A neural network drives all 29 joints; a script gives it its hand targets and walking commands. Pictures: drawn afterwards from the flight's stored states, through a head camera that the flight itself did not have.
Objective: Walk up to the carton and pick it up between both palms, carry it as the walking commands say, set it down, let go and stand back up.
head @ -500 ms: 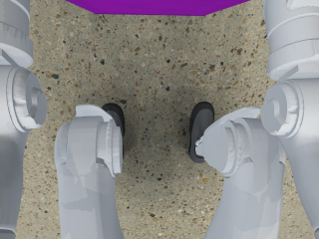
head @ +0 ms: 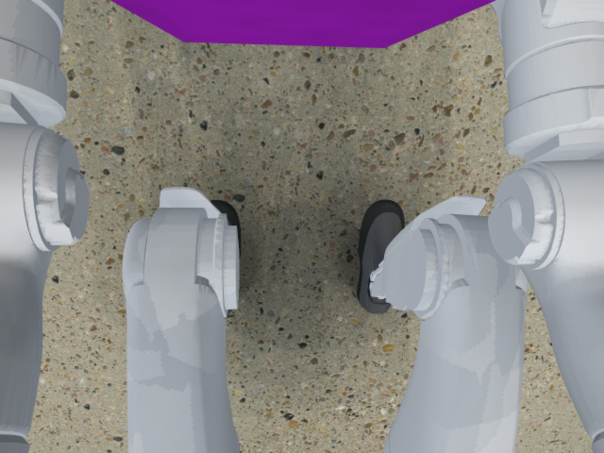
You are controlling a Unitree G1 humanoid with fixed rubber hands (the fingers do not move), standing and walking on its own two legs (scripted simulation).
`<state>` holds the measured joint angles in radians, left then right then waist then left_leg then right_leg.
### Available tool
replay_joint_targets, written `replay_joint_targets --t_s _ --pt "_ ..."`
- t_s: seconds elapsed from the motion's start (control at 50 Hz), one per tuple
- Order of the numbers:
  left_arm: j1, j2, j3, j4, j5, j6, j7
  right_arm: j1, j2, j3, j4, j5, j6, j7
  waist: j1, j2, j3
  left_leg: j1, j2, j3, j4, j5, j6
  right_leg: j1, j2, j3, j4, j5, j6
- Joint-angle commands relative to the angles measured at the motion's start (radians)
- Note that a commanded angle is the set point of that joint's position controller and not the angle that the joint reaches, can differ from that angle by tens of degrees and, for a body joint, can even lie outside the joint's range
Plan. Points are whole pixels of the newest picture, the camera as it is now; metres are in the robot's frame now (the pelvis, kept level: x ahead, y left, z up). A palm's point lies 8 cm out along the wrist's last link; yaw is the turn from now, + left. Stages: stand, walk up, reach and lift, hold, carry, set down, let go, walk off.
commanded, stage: reach and lift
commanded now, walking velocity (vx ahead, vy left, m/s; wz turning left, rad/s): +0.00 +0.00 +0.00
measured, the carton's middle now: out of the picture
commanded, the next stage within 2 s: none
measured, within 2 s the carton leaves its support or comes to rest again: neither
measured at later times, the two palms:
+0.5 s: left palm out of the picture +0.58 +0.23 -0.08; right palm out of the picture +0.57 -0.13 -0.10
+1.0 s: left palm out of the picture +0.56 +0.23 -0.02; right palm out of the picture +0.56 -0.13 -0.02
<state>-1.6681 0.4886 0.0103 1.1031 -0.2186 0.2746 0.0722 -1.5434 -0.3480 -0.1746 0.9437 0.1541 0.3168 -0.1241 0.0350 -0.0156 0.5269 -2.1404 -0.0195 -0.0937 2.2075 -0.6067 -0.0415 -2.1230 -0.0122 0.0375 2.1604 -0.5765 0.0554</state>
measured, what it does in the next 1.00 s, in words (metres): rises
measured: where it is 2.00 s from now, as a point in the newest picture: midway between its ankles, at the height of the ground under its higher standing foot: (299, 275)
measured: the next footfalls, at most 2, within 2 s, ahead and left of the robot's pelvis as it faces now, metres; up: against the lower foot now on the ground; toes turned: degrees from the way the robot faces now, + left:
none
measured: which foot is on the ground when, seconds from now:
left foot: down 0.00-1.00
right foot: down 0.00-1.00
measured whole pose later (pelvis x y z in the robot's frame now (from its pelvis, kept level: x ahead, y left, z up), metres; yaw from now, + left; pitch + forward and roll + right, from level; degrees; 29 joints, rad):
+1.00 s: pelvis -0.02 +0.00 +0.08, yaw +1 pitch +26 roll -3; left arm -1.59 0.40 0.21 0.94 -0.11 0.40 0.07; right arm -1.46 -0.33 -0.25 0.78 0.11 0.44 -0.11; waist 0.04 -0.01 0.52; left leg -1.86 -0.02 -0.09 1.96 -0.55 -0.04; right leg -1.83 0.00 0.04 1.91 -0.53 0.06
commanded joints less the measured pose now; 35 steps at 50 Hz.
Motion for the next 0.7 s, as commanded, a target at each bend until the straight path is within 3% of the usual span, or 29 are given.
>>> replay_joint_targets --t_s 0.0,0.04,0.06,0.1,0.14,0.16,0.2,0.28,0.32,0.38,0.4,0.48,0.54,0.56,0.68 --pt "-0.669 -0.915 -0.156 -0.398 -0.09 -0.028 -0.281 -0.82 0.867 0.234 -0.338 0.111 -0.064 0.231 0.002 0.067 -1.766 0.717 -0.046 0.184 -0.27 0.39 0.036 0.687 0.124 -0.152 -0.179 0.344 -0.055" --pt "-0.657 -0.951 -0.152 -0.367 -0.082 -0.016 -0.292 -0.796 0.866 0.2 -0.304 0.081 -0.056 0.243 -0.025 0.076 -1.713 0.705 -0.046 0.179 -0.286 0.356 0.03 0.652 0.124 -0.163 -0.192 0.306 -0.061" --pt "-0.654 -0.956 -0.15 -0.371 -0.078 -0.012 -0.297 -0.801 0.869 0.2 -0.327 0.08 -0.054 0.249 -0.022 0.078 -1.732 0.719 -0.045 0.178 -0.285 0.359 0.03 0.655 0.124 -0.162 -0.197 0.309 -0.061" --pt "-0.656 -0.969 -0.153 -0.415 -0.073 -0.007 -0.298 -0.807 0.877 0.196 -0.348 0.084 -0.049 0.257 -0.011 0.103 -1.805 0.787 -0.049 0.17 -0.289 0.424 0.024 0.654 0.127 -0.166 -0.195 0.339 -0.062" --pt "-0.641 -1.002 -0.167 -0.429 -0.078 0.001 -0.299 -0.811 0.87 0.2 -0.388 0.085 -0.051 0.26 -0.031 0.121 -1.896 0.855 -0.051 0.164 -0.283 0.502 0.014 0.675 0.131 -0.173 -0.195 0.389 -0.062" --pt "-0.638 -0.997 -0.169 -0.46 -0.078 -0.002 -0.297 -0.808 0.888 0.216 -0.42 0.091 -0.052 0.261 -0.02 0.112 -1.955 0.885 -0.056 0.168 -0.28 0.542 0.013 0.703 0.133 -0.169 -0.197 0.424 -0.058" --pt "-0.658 -1.013 -0.179 -0.521 -0.094 -0.001 -0.29 -0.841 0.881 0.229 -0.483 0.1 -0.055 0.258 -0.036 0.105 -2.088 0.936 -0.063 0.166 -0.277 0.606 0.009 0.766 0.138 -0.174 -0.191 0.474 -0.057" --pt "-0.66 -1.012 -0.2 -0.615 -0.115 0.003 -0.27 -0.837 0.895 0.264 -0.551 0.132 -0.047 0.247 -0.026 0.12 -2.286 1.05 -0.072 0.162 -0.272 0.751 0.001 0.828 0.148 -0.167 -0.195 0.566 -0.051" --pt "-0.649 -1.007 -0.185 -0.607 -0.105 0.007 -0.269 -0.833 0.912 0.269 -0.543 0.134 -0.04 0.247 -0.011 0.106 -2.257 1.022 -0.073 0.164 -0.287 0.721 0.007 0.827 0.149 -0.163 -0.203 0.547 -0.047" --pt "-0.547 -1.059 -0.152 -0.465 -0.064 0.027 -0.287 -0.823 0.914 0.257 -0.505 0.112 -0.036 0.257 0.001 0.098 -2.072 0.901 -0.071 0.177 -0.314 0.575 0.016 0.785 0.144 -0.158 -0.234 0.443 -0.051" --pt "-0.534 -1.063 -0.131 -0.437 -0.053 0.029 -0.294 -0.808 0.931 0.249 -0.476 0.097 -0.031 0.263 0.008 0.071 -2.005 0.845 -0.071 0.179 -0.326 0.534 0.02 0.774 0.143 -0.158 -0.244 0.423 -0.05" --pt "-0.498 -1.094 -0.095 -0.363 -0.018 0.046 -0.329 -0.783 0.957 0.214 -0.443 0.063 -0.018 0.277 0.002 0.053 -1.906 0.749 -0.069 0.183 -0.347 0.433 0.029 0.769 0.147 -0.153 -0.272 0.37 -0.052" --pt "-0.54 -1.099 -0.114 -0.453 -0.031 0.058 -0.339 -0.849 0.962 0.248 -0.528 0.084 -0.007 0.274 0.0 0.051 -2.11 0.836 -0.077 0.189 -0.346 0.496 0.025 0.863 0.151 -0.156 -0.277 0.428 -0.046" --pt "-0.555 -1.094 -0.128 -0.489 -0.039 0.063 -0.336 -0.871 0.965 0.265 -0.568 0.103 -0.005 0.273 0.013 0.06 -2.202 0.885 -0.079 0.191 -0.348 0.537 0.023 0.903 0.153 -0.156 -0.272 0.464 -0.045" --pt "-0.649 -1.063 -0.194 -0.697 -0.1 0.086 -0.309 -0.872 0.993 0.304 -0.665 0.144 0.032 0.259 -0.012 0.065 -2.519 1.082 -0.093 0.182 -0.365 0.667 0.013 1.001 0.164 -0.154 -0.293 0.555 -0.04"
